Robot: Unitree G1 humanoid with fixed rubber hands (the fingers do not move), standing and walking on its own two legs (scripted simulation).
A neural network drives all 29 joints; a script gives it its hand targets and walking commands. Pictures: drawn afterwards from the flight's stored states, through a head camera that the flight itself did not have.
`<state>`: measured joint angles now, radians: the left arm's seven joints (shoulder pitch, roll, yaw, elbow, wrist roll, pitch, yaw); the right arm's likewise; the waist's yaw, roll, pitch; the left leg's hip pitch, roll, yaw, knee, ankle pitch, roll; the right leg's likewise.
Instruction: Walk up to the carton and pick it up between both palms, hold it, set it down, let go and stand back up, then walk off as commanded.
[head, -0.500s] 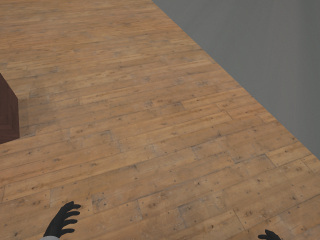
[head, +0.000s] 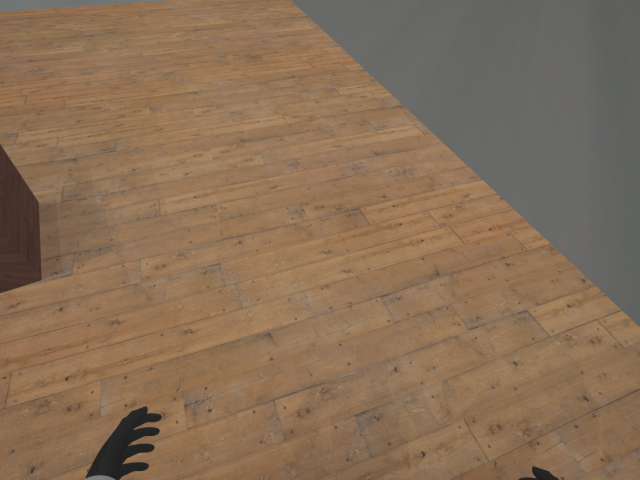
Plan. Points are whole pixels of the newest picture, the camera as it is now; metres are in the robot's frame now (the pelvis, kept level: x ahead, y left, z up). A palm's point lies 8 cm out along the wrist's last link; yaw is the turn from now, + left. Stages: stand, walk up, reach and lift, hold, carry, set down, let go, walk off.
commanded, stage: stand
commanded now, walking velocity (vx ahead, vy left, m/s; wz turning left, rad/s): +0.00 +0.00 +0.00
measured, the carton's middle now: out of the picture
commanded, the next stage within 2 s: walk up in 0.22 s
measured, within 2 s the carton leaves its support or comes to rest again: neither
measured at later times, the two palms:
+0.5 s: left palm out of the picture +0.13 +0.29 -0.07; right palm out of the picture +0.11 -0.30 -0.09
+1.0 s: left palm out of the picture +0.06 +0.47 -0.04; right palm (469, 445) +0.20 -0.18 -0.06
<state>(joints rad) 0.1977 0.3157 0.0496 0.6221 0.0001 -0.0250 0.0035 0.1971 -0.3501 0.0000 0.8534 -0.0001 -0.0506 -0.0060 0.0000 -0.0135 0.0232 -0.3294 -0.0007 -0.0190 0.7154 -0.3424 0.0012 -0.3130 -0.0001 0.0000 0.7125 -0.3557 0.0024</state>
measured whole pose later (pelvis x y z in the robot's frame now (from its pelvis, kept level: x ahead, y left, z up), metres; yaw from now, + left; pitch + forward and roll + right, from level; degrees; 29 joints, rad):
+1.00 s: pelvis +0.02 +0.11 +0.01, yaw +12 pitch +1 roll -1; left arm 0.30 0.52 0.08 0.67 0.00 -0.07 0.04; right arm 0.24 -0.47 0.00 0.67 -0.02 0.03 0.13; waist -0.01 0.01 0.04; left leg -0.38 -0.10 -0.01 0.51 -0.14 0.08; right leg -0.35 -0.06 -0.10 0.64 -0.46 -0.01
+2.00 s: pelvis +0.15 +0.32 +0.00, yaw +27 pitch +0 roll -2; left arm 0.30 0.51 0.04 0.68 0.00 -0.09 0.02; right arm 0.26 -0.47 0.00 0.73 -0.02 -0.01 0.11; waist 0.00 0.03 0.01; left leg -0.41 -0.06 0.00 0.67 -0.26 0.08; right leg -0.36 -0.14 -0.17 1.02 -0.49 0.00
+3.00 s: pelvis +0.26 +0.48 +0.00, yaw +32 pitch +0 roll +0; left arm 0.33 0.51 0.05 0.68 0.00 -0.10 0.03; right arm 0.26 -0.48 0.00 0.71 -0.02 0.00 0.10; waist -0.01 0.01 0.01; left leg -0.39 -0.07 0.05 0.64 -0.27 0.09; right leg -0.35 -0.13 -0.18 0.68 -0.36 0.00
